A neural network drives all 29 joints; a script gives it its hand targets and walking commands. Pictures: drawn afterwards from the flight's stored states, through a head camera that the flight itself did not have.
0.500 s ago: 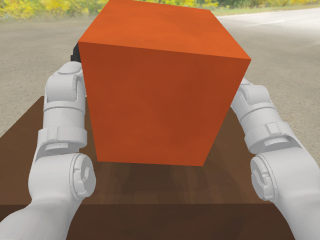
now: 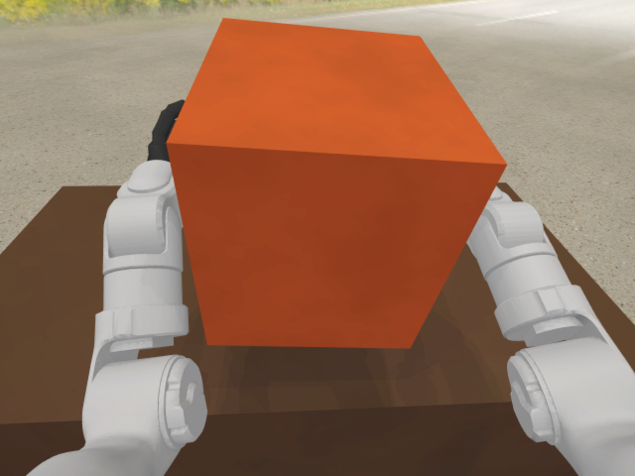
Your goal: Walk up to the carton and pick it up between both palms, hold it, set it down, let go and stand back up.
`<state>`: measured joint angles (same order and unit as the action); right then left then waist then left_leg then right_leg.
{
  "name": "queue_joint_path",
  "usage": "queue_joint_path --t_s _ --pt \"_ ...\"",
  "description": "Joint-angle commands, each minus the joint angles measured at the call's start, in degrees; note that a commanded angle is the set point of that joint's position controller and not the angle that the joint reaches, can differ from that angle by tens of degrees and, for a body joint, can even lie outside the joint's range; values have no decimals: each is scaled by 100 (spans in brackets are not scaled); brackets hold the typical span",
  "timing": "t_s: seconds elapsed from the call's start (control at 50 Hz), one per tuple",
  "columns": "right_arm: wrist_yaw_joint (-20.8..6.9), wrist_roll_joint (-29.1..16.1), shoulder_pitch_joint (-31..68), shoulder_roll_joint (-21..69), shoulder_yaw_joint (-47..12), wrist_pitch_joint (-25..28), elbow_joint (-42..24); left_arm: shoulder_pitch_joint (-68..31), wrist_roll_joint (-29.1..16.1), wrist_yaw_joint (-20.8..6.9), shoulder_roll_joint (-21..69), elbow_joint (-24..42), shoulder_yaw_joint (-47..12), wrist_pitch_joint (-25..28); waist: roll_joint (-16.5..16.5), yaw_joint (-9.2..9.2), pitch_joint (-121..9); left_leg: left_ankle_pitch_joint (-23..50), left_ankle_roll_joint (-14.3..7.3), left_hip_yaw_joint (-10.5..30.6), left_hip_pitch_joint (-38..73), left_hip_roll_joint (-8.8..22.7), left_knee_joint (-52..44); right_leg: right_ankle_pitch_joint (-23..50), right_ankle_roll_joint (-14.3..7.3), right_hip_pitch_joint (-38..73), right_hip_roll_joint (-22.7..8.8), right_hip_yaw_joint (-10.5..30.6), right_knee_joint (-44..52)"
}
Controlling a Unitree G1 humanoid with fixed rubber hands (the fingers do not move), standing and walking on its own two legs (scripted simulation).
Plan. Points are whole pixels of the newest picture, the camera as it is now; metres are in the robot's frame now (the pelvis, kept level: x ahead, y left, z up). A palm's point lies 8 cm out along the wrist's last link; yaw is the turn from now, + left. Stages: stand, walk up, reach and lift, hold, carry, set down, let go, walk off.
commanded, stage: set down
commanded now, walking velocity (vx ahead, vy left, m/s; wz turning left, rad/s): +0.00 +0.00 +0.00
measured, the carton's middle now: (317, 185) +0.40 +0.00 +0.24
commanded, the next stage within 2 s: none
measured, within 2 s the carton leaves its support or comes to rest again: neither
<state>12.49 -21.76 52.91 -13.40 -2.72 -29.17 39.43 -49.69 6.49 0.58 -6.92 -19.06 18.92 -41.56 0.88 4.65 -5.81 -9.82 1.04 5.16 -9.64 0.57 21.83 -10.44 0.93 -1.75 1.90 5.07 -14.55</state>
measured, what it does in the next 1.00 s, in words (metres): stands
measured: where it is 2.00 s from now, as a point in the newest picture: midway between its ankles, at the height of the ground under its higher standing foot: outside the picture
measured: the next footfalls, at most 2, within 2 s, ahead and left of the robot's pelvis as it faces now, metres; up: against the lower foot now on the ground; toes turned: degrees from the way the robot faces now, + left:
none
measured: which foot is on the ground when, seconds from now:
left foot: down 0.00-1.00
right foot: down 0.00-1.00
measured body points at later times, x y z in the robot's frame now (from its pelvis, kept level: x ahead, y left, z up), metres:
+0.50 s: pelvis -0.01 +0.01 +0.00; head -0.06 +0.04 +0.45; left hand +0.40 +0.19 +0.24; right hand +0.39 -0.16 +0.22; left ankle +0.02 +0.13 -0.75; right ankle -0.02 -0.14 -0.75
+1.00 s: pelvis -0.01 +0.01 +0.00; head -0.04 +0.04 +0.45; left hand +0.42 +0.18 +0.20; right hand +0.40 -0.16 +0.18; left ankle +0.02 +0.13 -0.75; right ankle -0.03 -0.14 -0.75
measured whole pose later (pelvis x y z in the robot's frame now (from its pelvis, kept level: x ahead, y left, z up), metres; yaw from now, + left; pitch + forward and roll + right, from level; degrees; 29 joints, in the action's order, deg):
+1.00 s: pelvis -0.01 +0.01 +0.00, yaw +1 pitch +0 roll -1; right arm 8.2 -7.7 47.9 -7.2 9.1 -18.2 47.3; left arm -49.7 6.0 0.6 -6.9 -37.0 16.2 -25.3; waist 2.5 2.8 -4.9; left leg -6.9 0.3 4.5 -11.7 -0.2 19.2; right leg -8.5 1.7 -4.2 0.5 3.8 -13.1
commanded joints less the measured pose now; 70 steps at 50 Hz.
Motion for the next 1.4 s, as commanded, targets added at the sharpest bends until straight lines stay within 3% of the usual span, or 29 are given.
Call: queue_joint_path --t_s 0.0,0.04,0.1,0.2,0.36,0.46,0.62,0.7,0.72,0.8,0.88,0.98,1.22,1.26,1.38 --pt "-540 -582 5539 3979 -1505 542 -2759 -4272 -688 -970 3059 648 -2409 423 -106 -168 -2925 2280 144 -503 1591 -417 106 2775 342 464 245 -489 -128" --pt "-512 -464 5426 3950 -1392 546 -2667 -4248 -693 -1017 3090 544 -2423 484 -63 -30 -2816 2185 154 -509 1610 -436 76 2760 354 445 236 -507 -104" --pt "-506 -335 5414 3941 -1343 610 -2696 -4101 -626 -1077 3065 292 -2328 545 62 -69 -2647 2077 119 -519 1552 -453 40 2691 359 443 235 -504 -77" --pt "-561 -82 5414 3918 -1139 788 -2605 -4244 -747 -1090 3270 296 -2491 769 -129 116 -2723 2104 196 -491 1675 -449 30 2424 309 314 227 -586 -27" --pt "-774 289 5332 3803 -744 1079 -1926 -4469 -697 -1039 3453 -84 -2510 1106 -446 214 -2647 1893 254 -476 1813 -367 -79 1515 186 53 238 -702 124" --pt "-948 547 5326 3702 -478 1258 -1507 -4514 -596 -987 3547 -503 -2371 1294 -578 97 -2499 1577 290 -514 1762 -311 -233 952 92 -133 245 -755 202" --pt "-1154 703 5496 3722 -319 1525 -1257 -4554 -598 -813 3657 -890 -2297 1544 -553 -151 -2798 1558 293 -592 1768 -232 -276 801 42 -227 275 -791 236" --pt "-1147 794 5419 3838 -350 1620 -1399 -4659 -743 -768 3755 -728 -2461 1738 -498 -88 -3269 1851 309 -587 1953 -224 -192 1158 48 -158 290 -796 214" --pt "-1144 756 5396 3887 -415 1649 -1415 -4673 -744 -750 3744 -659 -2446 1775 -480 -146 -3417 1918 308 -606 1987 -231 -171 1227 58 -134 288 -786 197" --pt "-1114 911 5214 3768 -296 1630 -1224 -4397 -592 -817 3703 -1102 -2314 1779 -429 -73 -2933 1694 262 -639 1791 -260 -241 1064 71 -214 269 -793 247" --pt "-1076 920 5044 3948 -409 1706 -1359 -4393 -594 -856 3704 -876 -2363 1896 -474 -92 -3133 1925 292 -664 1838 -277 -181 1370 74 -48 251 -763 205" --pt "-1001 996 4910 4036 -561 1734 -1640 -4085 -500 -971 3653 -902 -2301 1929 -302 -73 -2982 2152 236 -705 1632 -322 -140 1890 147 294 208 -711 100" --pt "-981 1125 4321 4354 -968 1853 -2127 -3575 -338 -1095 3547 -231 -2328 1997 -221 -239 -2977 2512 227 -791 1535 -331 -121 2524 230 703 177 -722 -78" --pt "-954 1163 4145 4350 -1006 1874 -2179 -3413 -332 -1112 3542 -155 -2408 1969 -246 -150 -2952 2565 238 -806 1575 -353 -103 2702 252 730 161 -734 -85" --pt "-955 1230 3775 4368 -1100 1908 -2289 -3082 -297 -1178 3577 44 -2464 1949 -204 -114 -2783 2570 247 -809 1580 -344 -125 2696 250 712 161 -765 -72"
